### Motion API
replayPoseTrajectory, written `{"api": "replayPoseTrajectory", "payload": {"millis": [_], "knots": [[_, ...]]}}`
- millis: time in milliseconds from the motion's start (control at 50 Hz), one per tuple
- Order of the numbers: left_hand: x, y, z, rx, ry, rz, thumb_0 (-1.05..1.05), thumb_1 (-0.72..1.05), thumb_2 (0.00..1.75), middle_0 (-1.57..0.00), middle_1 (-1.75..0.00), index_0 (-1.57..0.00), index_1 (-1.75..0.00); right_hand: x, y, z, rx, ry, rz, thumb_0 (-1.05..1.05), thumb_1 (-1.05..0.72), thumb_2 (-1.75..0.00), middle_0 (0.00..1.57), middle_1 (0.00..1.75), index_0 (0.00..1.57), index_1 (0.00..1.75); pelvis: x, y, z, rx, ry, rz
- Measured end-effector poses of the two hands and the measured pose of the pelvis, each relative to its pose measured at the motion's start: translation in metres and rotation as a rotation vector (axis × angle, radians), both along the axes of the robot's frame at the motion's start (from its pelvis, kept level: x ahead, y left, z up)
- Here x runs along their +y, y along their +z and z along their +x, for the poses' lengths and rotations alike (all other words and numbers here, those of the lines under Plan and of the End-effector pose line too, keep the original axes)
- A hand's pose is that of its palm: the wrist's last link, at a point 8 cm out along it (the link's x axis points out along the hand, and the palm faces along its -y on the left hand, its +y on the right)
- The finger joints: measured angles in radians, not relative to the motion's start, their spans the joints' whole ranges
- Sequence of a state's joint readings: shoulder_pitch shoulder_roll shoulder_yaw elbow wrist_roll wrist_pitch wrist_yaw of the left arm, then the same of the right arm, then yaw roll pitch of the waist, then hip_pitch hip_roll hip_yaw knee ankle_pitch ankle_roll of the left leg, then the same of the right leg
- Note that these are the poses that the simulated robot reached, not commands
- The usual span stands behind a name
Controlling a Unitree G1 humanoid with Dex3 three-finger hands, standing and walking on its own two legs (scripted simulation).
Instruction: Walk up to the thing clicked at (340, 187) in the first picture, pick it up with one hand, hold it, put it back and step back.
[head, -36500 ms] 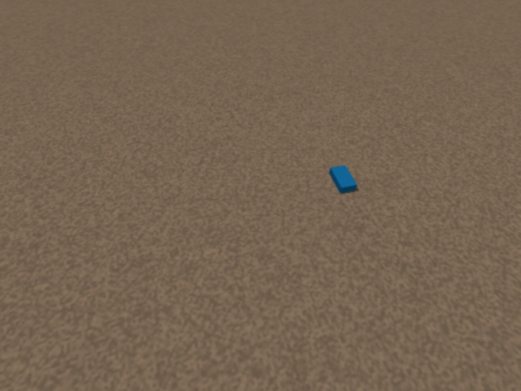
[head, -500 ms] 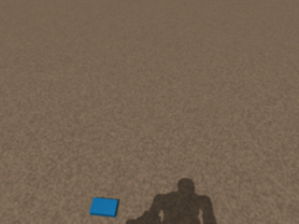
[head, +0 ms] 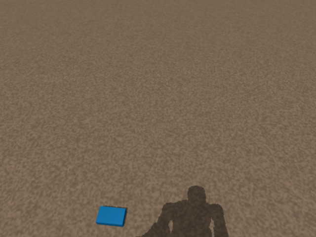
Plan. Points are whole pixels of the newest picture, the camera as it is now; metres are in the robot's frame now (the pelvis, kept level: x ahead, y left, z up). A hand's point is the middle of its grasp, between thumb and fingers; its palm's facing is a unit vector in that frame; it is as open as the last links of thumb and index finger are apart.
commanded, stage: stand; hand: left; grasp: from above
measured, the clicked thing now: (111, 216) +0.39 +0.30 -0.76
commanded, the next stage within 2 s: step back in 0.28 s
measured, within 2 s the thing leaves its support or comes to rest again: neither
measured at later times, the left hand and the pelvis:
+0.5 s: hand out of the picture +0.06 +0.25 -0.17, palm faces -0.01 -0.91 -0.41, open 7.4 cm; pelvis -0.03 -0.02 -0.02, yaw -1 degrees
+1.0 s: hand out of the picture -0.01 +0.27 -0.17, palm faces +0.01 -0.94 -0.34, open 7.4 cm; pelvis -0.12 +0.01 -0.01, yaw +2 degrees
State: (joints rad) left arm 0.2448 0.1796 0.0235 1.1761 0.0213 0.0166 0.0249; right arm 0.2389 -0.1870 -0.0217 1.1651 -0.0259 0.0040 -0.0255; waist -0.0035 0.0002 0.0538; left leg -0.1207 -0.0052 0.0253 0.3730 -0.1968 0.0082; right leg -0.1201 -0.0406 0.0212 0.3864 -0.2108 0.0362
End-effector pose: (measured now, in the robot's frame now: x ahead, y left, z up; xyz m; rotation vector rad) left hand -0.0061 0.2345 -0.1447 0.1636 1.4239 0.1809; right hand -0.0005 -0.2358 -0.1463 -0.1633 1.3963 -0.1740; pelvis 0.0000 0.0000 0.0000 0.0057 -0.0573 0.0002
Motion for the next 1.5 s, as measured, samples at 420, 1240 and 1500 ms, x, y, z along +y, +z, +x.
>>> {"api": "replayPoseTrajectory", "payload": {"millis": [420,1240,1500], "knots": [[0.044,0.011,0.048,-0.133,-0.058,0.119,0.0,0.91,0.9,-0.2,-0.3,-0.2,-0.3,-0.06,0.009,0.038,-0.114,0.021,-0.096,0.01,-0.9,-0.9,0.2,0.3,0.21,0.3,-0.011,-0.01,-0.021,0.023,-0.011,0.013],[0.079,0.008,-0.071,-0.207,-0.155,0.167,0.01,0.91,0.9,-0.2,-0.3,-0.2,-0.3,-0.067,0.021,-0.074,-0.232,0.117,-0.192,0.01,-0.9,-0.9,0.2,0.3,0.21,0.3,0.006,-0.025,-0.176,0.029,-0.038,-0.012],[0.08,0.034,-0.113,-0.328,-0.171,0.188,0.01,0.9,0.9,-0.2,-0.3,-0.21,-0.3,-0.063,0.02,-0.146,-0.198,0.119,-0.181,0.01,-0.9,-0.9,0.2,0.29,0.21,0.3,0.015,-0.017,-0.24,0.035,-0.011,0.005]]}}
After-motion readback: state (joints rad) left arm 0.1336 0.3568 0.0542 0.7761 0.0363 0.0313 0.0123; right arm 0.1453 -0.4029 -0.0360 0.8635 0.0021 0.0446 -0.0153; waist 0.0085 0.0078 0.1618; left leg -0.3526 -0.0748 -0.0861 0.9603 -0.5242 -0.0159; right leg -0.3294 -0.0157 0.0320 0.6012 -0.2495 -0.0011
